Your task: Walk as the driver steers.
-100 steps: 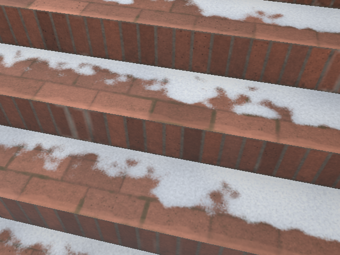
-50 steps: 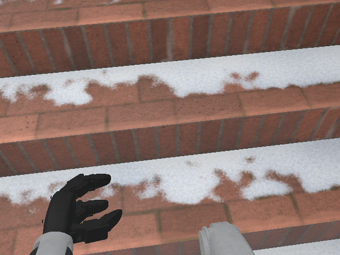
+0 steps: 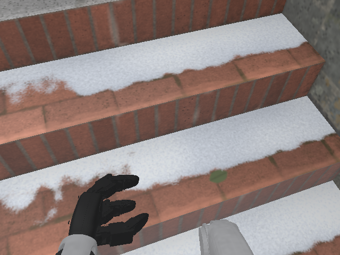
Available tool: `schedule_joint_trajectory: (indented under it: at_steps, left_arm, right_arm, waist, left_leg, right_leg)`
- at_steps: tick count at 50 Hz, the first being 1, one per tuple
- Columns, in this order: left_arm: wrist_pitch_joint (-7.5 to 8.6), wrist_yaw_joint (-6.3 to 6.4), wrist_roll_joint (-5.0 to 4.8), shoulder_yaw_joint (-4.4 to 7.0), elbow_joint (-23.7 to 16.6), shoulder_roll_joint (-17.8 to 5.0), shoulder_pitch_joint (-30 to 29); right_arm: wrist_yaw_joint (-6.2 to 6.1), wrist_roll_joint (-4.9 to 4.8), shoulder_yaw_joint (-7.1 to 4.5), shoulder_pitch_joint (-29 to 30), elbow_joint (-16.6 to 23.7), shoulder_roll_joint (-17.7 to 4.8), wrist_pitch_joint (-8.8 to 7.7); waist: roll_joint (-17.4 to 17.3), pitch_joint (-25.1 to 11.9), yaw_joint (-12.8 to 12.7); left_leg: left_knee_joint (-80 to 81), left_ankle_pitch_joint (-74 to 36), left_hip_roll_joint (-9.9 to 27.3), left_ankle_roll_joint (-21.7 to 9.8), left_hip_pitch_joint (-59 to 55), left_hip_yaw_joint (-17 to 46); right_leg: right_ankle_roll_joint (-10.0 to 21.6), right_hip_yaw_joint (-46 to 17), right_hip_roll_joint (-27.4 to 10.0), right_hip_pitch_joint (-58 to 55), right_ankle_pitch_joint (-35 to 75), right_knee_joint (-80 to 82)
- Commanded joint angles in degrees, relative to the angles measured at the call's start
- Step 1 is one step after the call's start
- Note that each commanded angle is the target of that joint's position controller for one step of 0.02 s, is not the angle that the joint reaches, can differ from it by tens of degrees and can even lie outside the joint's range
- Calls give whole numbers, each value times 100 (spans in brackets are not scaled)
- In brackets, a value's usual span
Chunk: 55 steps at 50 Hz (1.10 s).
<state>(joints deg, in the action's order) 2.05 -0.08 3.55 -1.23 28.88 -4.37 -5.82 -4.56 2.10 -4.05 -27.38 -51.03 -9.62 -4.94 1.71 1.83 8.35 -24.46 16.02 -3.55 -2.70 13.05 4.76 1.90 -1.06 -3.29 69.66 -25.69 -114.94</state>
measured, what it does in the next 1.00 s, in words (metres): climbs, turning left: right foot 0.17 m higher, then left foot 0.03 m lower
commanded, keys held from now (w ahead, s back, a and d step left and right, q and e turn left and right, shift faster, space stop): q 0.62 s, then no key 0.08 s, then e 0.30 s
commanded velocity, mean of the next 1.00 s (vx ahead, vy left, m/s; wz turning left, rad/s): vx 0.01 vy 0.00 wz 0.37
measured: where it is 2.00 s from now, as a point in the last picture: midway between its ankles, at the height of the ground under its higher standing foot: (128, 239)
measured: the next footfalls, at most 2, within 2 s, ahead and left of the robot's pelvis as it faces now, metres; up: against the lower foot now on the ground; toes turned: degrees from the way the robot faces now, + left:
right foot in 0.14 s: +0.26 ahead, -0.19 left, +0.17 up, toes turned -1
left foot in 0.68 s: +0.06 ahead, +0.05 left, +0.14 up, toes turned +24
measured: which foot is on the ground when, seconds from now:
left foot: down 0.00-0.16, up 0.18-0.66, down 0.68-0.98, up 1.00-1.00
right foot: up 0.00-0.12, down 0.14-0.78, up 0.80-0.98, down 1.00-1.00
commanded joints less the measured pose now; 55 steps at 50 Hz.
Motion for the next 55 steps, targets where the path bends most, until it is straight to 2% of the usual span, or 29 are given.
schedule_joint_trajectory:
  at_steps: [1,3,4,5,7,8,9,10,11,13,15,18,23,30,33,36,38,40,41,42,43,45,47,49,50,51,52,54,55]
  left_arm:
    - [112,-54,-51,-144,-1398,93,-1861]
    - [-38,-74,-63,-144,-1485,54,-1521]
    - [-170,-71,-263,-229,-1428,188,-1159]
    - [-270,38,-481,-162,-1414,133,-874]
    - [-296,229,-705,275,-448,-453,1286]
    - [-128,287,-498,471,-208,-963,2119]
    - [-110,316,-96,729,-138,-1933,2400]
    - [-249,326,-260,682,-434,-1731,1518]
    - [-297,312,-261,561,-474,-1298,727]
    - [-399,418,-295,272,-151,-365,-194]
    - [-328,418,-185,199,146,-206,-110]
    - [-64,355,-140,276,474,-551,353]
    - [-59,460,-98,397,376,-915,1014]
    - [31,590,22,536,138,-1170,1323]
    - [7,544,106,630,0,-1330,1413]
    - [-98,587,212,662,-57,-1322,1741]
    - [-312,504,19,641,132,-1329,1829]
    - [-462,207,-133,589,252,-1009,1950]
    - [-480,215,-281,492,215,-848,1516]
    - [-448,127,-361,503,214,-877,1564]
    - [-453,-30,-309,458,-87,-1002,1080]
    - [-533,7,-204,487,-74,-1282,1872]
    - [-668,154,-188,623,-9,-1501,2721]
    - [-701,227,-323,685,495,-1270,3923]
    - [-653,229,-250,632,769,-1141,3867]
    - [-562,270,-116,575,403,-1271,2782]
    - [-452,319,-131,681,129,-1633,1951]
    - [-334,332,-194,525,21,-1132,1286]
    - [-225,372,-157,450,75,-1075,1199]
  right_arm:
    - [-76,-6,-226,-967,-29,-738,124]
    - [-71,-2,-272,-559,141,-881,209]
    - [-4,-135,-344,-44,463,-1180,261]
    - [72,-144,-350,143,584,-1104,294]
    - [414,-309,-374,527,793,-1442,197]
    - [613,-475,-423,1111,1089,-1469,9]
    - [667,-543,-358,1478,1764,-1204,-52]
    - [647,-62,-321,1063,1683,-906,-22]
    - [512,67,-244,889,1674,-382,151]
    - [253,269,-172,850,1755,-180,496]
    - [220,281,-92,520,1513,-205,717]
    - [144,114,28,1036,1727,-147,796]
    - [71,194,-60,1879,2345,-571,957]
    - [233,170,-177,2427,2715,-585,1045]
    - [362,17,-147,2596,2709,-442,988]
    - [389,-78,-88,2551,2568,-421,784]
    - [383,-112,-69,1702,2149,-421,518]
    - [296,4,-115,1171,1596,-725,381]
    - [220,40,-107,1264,1629,-751,427]
    - [194,237,-113,1238,1730,-920,451]
    - [127,362,-180,1262,1828,-1258,568]
    - [79,353,-175,2395,2158,-1321,676]
    - [112,193,-114,3187,2321,-1226,565]
    - [184,-122,39,3798,2394,-825,409]
    - [302,-93,248,3840,2370,-89,416]
    - [341,-32,354,4029,2911,186,478]
    - [387,104,257,2946,2947,-80,552]
    - [389,255,107,2361,2647,-686,657]
    - [341,186,141,2272,2630,-527,720]
  waist:
    - [-428,-319,148]
    - [-592,-583,-192]
    - [-765,-945,-454]
    - [-1243,-905,-635]
    - [-1429,-1884,-1324]
    - [-1061,-2403,-1823]
    - [1796,-3154,-2032]
    - [2386,-3393,-1529]
    - [1837,-2606,-995]
    - [1257,-626,-220]
    - [592,-152,9]
    - [269,-18,-139]
    - [296,-385,-533]
    - [530,-472,-881]
    - [786,-562,-1013]
    - [856,-754,-1278]
    - [-58,-867,-898]
    - [-2275,-814,-919]
    - [-1815,-656,-741]
    - [-1653,-857,-807]
    - [-1419,-668,-792]
    - [-1120,-1085,-1470]
    - [-1139,-923,-2119]
    - [-810,-1060,-2659]
    - [549,-786,-2404]
    - [657,-455,-1605]
    - [817,-480,-908]
    - [-204,180,-603]
    - [-160,216,-514]
  left_leg:
    - [592,-2432,1536,-1196,-2163,1898]
    - [862,-2626,1438,-1037,-1536,1681]
    - [1536,-3212,1395,-960,-473,1207]
    - [1797,-3727,1270,-797,153,989]
    - [347,-7750,1043,-554,-165,308]
    - [-1153,-6369,676,-123,738,191]
    - [-3858,-1887,-331,351,2169,-58]
    - [-6686,725,-434,369,2099,604]
    - [-7648,342,-186,354,2474,966]
    - [-7507,-499,195,293,2968,338]
    - [-7733,-1006,19,315,2713,-110]
    - [-8026,-1323,8,374,3154,-210]
    - [-7460,-1341,426,601,3776,-105]
    - [-6658,-1215,699,570,3668,-68]
    - [-4989,-247,940,437,2999,-220]
    - [-2789,874,879,152,1992,-177]
    - [231,-1628,660,84,651,-614]
    - [-206,-4737,973,15,-1852,-99]
    - [489,-5236,1113,-89,-1840,-13]
    - [-713,-7210,1359,-25,-2668,34]
    - [-1222,-7470,1426,-108,-2824,368]
    - [-1404,-5881,1773,-294,-2560,675]
    - [-1677,-5247,1568,-222,-1381,177]
    - [-3477,-3403,992,-206,242,-519]
    - [-5516,1029,278,-60,1742,-807]
    - [-6739,407,42,253,2600,86]
    - [-7091,246,35,370,2968,316]
    - [-7624,-436,132,507,3023,112]
    - [-7870,-814,148,536,2975,-22]
  right_leg:
    - [23,-314,-326,1947,-539,735]
    - [-9,-132,-390,639,416,1780]
    - [112,96,-282,-1535,-609,3369]
    - [119,366,-82,-3053,-687,4288]
    - [313,1001,540,-5369,326,4966]
    - [440,-81,163,-6491,1068,5777]
    - [1213,-3225,-1898,-7235,1903,7534]
    - [1543,-4586,-2107,-6088,1080,8710]
    - [1363,-4156,-2104,-5055,-528,8866]
    - [670,-2502,-1529,-3297,-2207,8146]
    - [568,-996,-1138,-2577,-1400,7633]
    - [775,-815,-1422,-2693,-959,7843]
    - [867,-964,-1949,-4082,-924,8199]
    - [772,-669,-2459,-4989,-652,8001]
    - [501,-352,-2492,-5139,268,7678]
    - [138,102,-2000,-5354,1692,6886]
    - [-207,705,-1435,-5604,2448,5610]
    - [-387,1263,-345,-3014,-945,3649]
    - [-142,990,-90,-2566,-1075,3144]
    - [-135,536,299,-2082,-1667,2811]
    - [-194,562,554,-1406,-1567,3165]
    - [-297,674,607,-1899,-1638,3686]
    - [-33,995,439,-3481,-1543,5435]
    - [646,1142,380,-5965,363,7463]
    - [930,314,252,-6433,970,7958]
    - [1249,-2354,-80,-5132,513,8381]
    - [1644,-4063,-824,-4594,-1387,9130]
    - [1524,-3732,-810,-3346,-2347,8818]
    - [1455,-3195,-555,-2997,-1755,8460]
